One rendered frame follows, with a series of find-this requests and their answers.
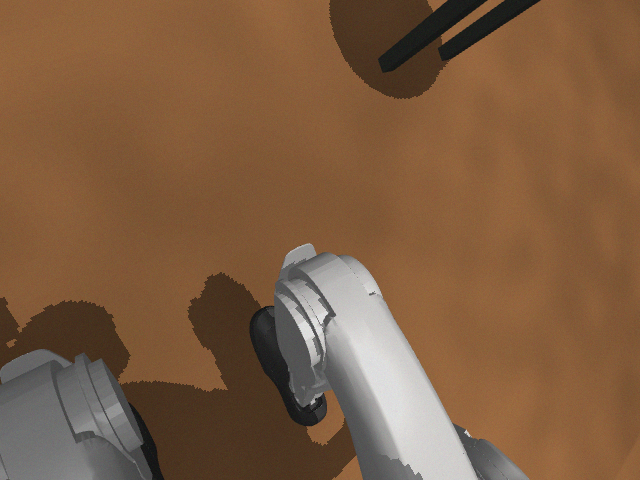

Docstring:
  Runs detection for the right robot foot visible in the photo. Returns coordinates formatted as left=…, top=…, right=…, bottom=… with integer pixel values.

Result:
left=249, top=306, right=327, bottom=426

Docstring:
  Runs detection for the left robot foot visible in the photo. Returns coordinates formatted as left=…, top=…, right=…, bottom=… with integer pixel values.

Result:
left=128, top=402, right=165, bottom=480

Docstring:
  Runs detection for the right robot hand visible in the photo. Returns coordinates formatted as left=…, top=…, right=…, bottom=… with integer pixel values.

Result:
left=452, top=423, right=530, bottom=480

